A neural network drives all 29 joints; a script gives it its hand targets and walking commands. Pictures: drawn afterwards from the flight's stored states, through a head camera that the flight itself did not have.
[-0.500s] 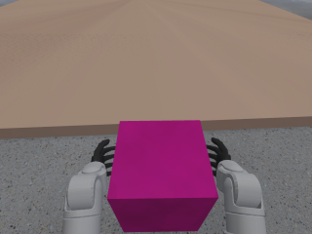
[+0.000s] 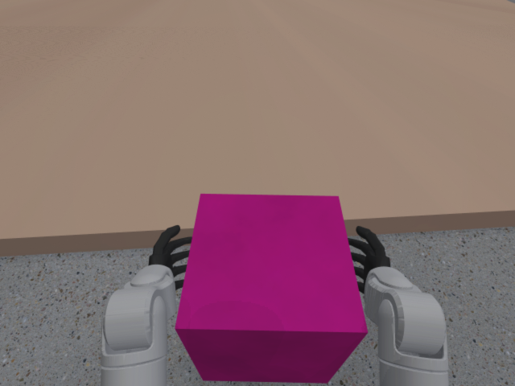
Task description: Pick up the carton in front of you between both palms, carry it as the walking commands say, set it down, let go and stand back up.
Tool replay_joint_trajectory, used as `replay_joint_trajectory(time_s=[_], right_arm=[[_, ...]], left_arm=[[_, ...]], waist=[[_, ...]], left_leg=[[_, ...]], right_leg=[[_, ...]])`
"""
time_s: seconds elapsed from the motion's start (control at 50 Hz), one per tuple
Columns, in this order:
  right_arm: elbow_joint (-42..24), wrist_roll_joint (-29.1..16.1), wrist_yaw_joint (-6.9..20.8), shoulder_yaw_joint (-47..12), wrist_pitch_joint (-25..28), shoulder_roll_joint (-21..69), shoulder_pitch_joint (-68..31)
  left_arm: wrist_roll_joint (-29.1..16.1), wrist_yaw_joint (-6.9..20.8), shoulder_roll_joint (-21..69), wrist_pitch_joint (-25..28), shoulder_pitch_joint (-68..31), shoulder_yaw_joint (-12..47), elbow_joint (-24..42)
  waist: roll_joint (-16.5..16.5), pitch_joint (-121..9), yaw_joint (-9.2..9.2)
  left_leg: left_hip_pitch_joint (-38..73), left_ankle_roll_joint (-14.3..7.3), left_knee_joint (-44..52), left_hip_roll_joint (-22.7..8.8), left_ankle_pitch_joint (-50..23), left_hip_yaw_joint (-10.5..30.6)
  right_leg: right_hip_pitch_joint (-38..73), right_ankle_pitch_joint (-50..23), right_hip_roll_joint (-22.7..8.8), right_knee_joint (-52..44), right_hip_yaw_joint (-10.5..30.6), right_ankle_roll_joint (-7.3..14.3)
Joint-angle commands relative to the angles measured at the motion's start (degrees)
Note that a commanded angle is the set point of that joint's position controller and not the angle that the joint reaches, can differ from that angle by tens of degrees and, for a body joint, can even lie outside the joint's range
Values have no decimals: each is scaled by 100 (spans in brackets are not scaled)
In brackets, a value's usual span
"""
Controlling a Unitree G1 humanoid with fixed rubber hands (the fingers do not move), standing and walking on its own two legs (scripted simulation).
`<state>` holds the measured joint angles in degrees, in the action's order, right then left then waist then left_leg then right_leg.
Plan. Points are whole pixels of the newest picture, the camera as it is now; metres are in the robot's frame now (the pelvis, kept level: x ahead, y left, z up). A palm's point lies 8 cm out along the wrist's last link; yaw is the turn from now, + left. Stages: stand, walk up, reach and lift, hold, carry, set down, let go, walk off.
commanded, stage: carry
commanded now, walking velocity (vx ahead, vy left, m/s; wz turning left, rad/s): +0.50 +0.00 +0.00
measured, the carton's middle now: (267, 293) +0.28 +0.01 +0.01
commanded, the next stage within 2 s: none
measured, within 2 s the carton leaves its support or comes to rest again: neither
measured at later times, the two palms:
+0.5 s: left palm (209, 117) +0.61 +0.14 +0.13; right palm (351, 119) +0.62 -0.16 +0.13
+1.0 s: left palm (224, 36) +1.03 +0.15 +0.15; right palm (324, 35) +1.03 -0.15 +0.16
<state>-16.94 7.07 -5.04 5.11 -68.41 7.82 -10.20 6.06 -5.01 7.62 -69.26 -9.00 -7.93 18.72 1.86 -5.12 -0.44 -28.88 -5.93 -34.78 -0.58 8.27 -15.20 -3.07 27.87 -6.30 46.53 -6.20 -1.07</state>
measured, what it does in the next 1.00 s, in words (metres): walks ahead: right foot, then left foot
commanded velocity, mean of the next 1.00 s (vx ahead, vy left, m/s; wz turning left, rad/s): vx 0.35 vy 0.00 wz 0.00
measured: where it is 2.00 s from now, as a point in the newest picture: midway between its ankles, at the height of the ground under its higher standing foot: (275, 250)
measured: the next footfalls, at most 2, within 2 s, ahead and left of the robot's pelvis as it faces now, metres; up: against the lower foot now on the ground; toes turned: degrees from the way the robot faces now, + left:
right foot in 0.46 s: +0.50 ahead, -0.10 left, +0.00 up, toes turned -10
left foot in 0.90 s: +0.77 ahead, +0.08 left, +0.00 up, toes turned +9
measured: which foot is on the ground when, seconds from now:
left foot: down 0.00-0.48, up 0.50-0.88, down 0.90-1.00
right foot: up 0.00-0.44, down 0.46-0.90, up 0.92-1.00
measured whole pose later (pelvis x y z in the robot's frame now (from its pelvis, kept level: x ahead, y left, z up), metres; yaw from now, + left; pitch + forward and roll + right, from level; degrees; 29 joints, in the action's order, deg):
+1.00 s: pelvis +0.64 +0.00 +0.01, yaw +1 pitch +5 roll +1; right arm 6.6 3.5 -7.9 14.2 -74.9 -1.2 -51.6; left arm 2.4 -7.6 -3.3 -76.5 -50.9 -15.0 -5.4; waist 2.3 3.9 1.8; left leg -29.6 -4.7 -32.1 0.2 7.3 -10.0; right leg -17.7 32.8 -0.9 57.2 -3.6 -0.4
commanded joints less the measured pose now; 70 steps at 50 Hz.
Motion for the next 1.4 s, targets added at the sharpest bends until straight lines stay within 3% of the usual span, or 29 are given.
replay_joint_trajectory(time_s=[0.0, 0.04, 0.12, 0.32, 0.38, 0.42, 0.44, 0.46, 0.48, 0.5, 0.54, 0.56, 0.7, 0.82, 0.86, 0.88, 0.9, 0.92, 0.94, 0.98, 1.04, 1.1, 1.16, 1.18, 1.22, 1.28, 1.32, 1.34, 1.38], right_arm=[[-241, -2229, 1423, -3956, 25, 5357, -2317], [-353, -2392, 1476, -4110, 123, 5680, -2526], [-432, -2593, 1602, -4262, 250, 5804, -2378], [-1065, -2578, 1585, -4094, 159, 4917, -2214], [-1313, -2505, 1436, -3941, -71, 4461, -2389], [-1431, -2474, 1353, -3853, -259, 4099, -2658], [-1465, -2461, 1318, -3814, -348, 3903, -2874], [-1526, -2533, 1283, -3838, -479, 3829, -3209], [-1532, -2560, 1260, -3822, -570, 3737, -3483], [-1321, -2574, 1240, -3771, -611, 3846, -3695], [-1135, -2620, 1210, -3647, -644, 4025, -4137], [-973, -2599, 1189, -3602, -655, 4061, -4339], [341, -2522, 974, -3397, -726, 4153, -5639], [1248, -2833, 986, -3055, -760, 4553, -6904], [1549, -2909, 1016, -2854, -749, 4685, -7257], [1665, -2930, 1032, -2743, -735, 4692, -7451], [1762, -2936, 1049, -2593, -726, 4689, -7602], [1944, -2894, 1046, -2460, -720, 4693, -7801], [2164, -2909, 1041, -2313, -694, 4787, -7662], [1804, -2993, 1042, -2229, -618, 5138, -8064], [1146, -3008, 975, -2233, -593, 5425, -8493], [548, -2803, 875, -2390, -547, 5284, -8207], [74, -2648, 827, -2765, -470, 5015, -7860], [2, -2642, 825, -2911, -460, 4918, -7861], [-159, -2660, 840, -3112, -476, 4776, -7822], [105, -2573, 865, -3207, -518, 4653, -7495], [572, -2525, 925, -3180, -552, 4659, -7259], [858, -2489, 970, -3153, -564, 4689, -7151], [1369, -2474, 1075, -3128, -548, 4880, -6934]], left_arm=[[-2388, 1650, 5111, -5, -2838, 4338, 340], [-2367, 1645, 5457, 123, -2795, 4329, 275], [-2134, 1526, 5767, 373, -2232, 4336, 67], [-2261, 1291, 5123, 312, -2477, 4518, 1027], [-2382, 1263, 4611, 24, -2707, 4383, 1289], [-2410, 1248, 4278, -157, -2832, 4212, 1241], [-2402, 1244, 4117, -243, -2964, 4118, 1240], [-2369, 1236, 3834, -317, -3160, 3980, 1132], [-2406, 1222, 3834, -375, -3261, 3957, 981], [-2522, 1217, 3834, -455, -3566, 3952, 1111], [-2661, 1206, 4056, -522, -4243, 4018, 1070], [-2712, 1208, 4136, -542, -4612, 4041, 1001], [-2898, 1243, 4138, -642, -5983, 3729, -269], [-2846, 1180, 4419, -656, -7026, 3211, -1292], [-2831, 1133, 4520, -637, -7440, 3037, -1567], [-2836, 1116, 4576, -623, -7655, 2979, -1659], [-2819, 1095, 4599, -611, -7842, 2900, -1765], [-2849, 1058, 4791, -641, -8063, 2842, -1964], [-2770, 1026, 4850, -650, -7961, 2687, -2119], [-2803, 956, 5090, -599, -8554, 2624, -1773], [-2707, 805, 5343, -556, -8743, 2540, -1333], [-2419, 696, 5205, -469, -8208, 2549, -986], [-2202, 667, 4968, -384, -7774, 2767, -572], [-2181, 680, 4903, -367, -7736, 2873, -436], [-2222, 726, 4677, -361, -7644, 3089, -316], [-2425, 900, 4610, -429, -7582, 3342, -366], [-2514, 1002, 4639, -478, -7528, 3456, -623], [-2531, 1042, 4684, -491, -7458, 3495, -806], [-2523, 1104, 4867, -478, -7313, 3507, -1166]], waist=[[-1121, -1769, 192], [-264, -1584, 170], [-698, -1576, 128], [-1001, -588, 193], [-1089, -561, 165], [-951, -1099, 24], [-635, -1512, -116], [585, -2101, -181], [1677, -2188, -307], [1137, -2003, -198], [82, -1817, -104], [16, -1745, -69], [455, -1477, -130], [681, -1411, -199], [626, -1744, 78], [317, -1890, 271], [-209, -2111, 363], [-1250, -2967, 267], [-1552, -3440, 392], [-1266, -3258, 381], [-938, -3152, 325], [-1046, -3611, 273], [-952, -3777, 82], [-640, -3792, -8], [588, -3856, -38], [799, -3461, -84], [466, -3226, 4], [86, -3249, 69], [-1002, -3256, 188]], left_leg=[[4063, -831, 2198, -2380, 604, 4308], [3361, -512, 2064, -2041, -167, 3309], [2966, -208, 2344, -1678, -441, 2050], [3492, -96, 2344, -1219, -2023, 866], [3531, 30, 1957, -1231, -2906, 644], [3270, 248, 477, -966, -3695, 175], [2439, 376, -683, -822, -2780, 158], [779, 623, -2549, -374, -1095, 318], [-567, 657, -3785, 420, 1796, 843], [-980, 447, -4539, -1, 1886, 1438], [-967, 271, -4118, -487, 1299, 1624], [-819, 273, -3672, -614, 1049, 1622], [-1139, 464, -1756, -489, 205, 1077], [-369, 383, -23, 122, -826, 458], [1066, 332, 670, 398, -1505, 249], [1899, 343, 1310, 290, -2337, 302], [2957, 285, 984, -495, -4391, 1055], [4918, -627, -128, -1939, -7743, 2523], [5126, -1142, 144, -2165, -7165, 3136], [4728, -997, 571, -1939, -5373, 2872], [4331, -630, 562, -1617, -5232, 2248], [4581, -536, 129, -1416, -6285, 1755], [3897, -242, -217, -1102, -5387, 1332], [3271, -72, -194, -964, -4155, 1192], [1917, 260, -502, -502, -1526, 1060], [1151, 421, 254, -62, -10, 863], [1929, 354, 732, -141, -1399, 842], [2698, 272, 608, -339, -2905, 919], [4476, -155, -43, -1075, -6672, 1464]], right_leg=[[-3433, -206, 357, 3104, 583, 167], [-3381, -698, -52, 2636, 651, 273], [-2995, -1147, -14, 1127, 280, 171], [-3311, -2561, 287, -1343, -573, 166], [-2516, -2665, 410, -1707, -745, 333], [-972, -2226, 916, -1991, -1190, 377], [274, -1862, 603, -1963, -825, 376], [1635, -682, -1070, -2319, 1882, 1059], [2051, -903, -1771, -3302, 3898, 1648], [1897, -1495, -1760, -3163, 3310, 1636], [1044, -2411, -1415, -2998, 2162, 1274], [666, -2450, -1294, -3080, 1757, 1112], [485, -2706, -809, -3304, 504, 1143], [761, -5552, -379, -2207, -411, 802], [315, -5721, -197, -1094, -812, 559], [42, -5045, -29, -418, -815, 316], [-680, -3237, 181, 319, -618, 155], [-2084, 143, 543, 1403, -63, -51], [-2568, 868, 749, 2009, 422, -66], [-2914, 837, 557, 1808, 785, 114], [-2473, 579, 487, -50, 574, 147], [-1940, -461, 650, -1068, 314, 152], [-847, -2538, 449, -2215, 175, 187], [-318, -3647, 143, -1999, 448, 337], [887, -7476, -570, -993, 1031, 824], [1441, -8593, -601, -904, 1035, 953], [835, -7476, -338, -817, 730, 674], [197, -6436, -167, -674, 563, 532], [-1681, -2674, 367, -1033, 96, 261]])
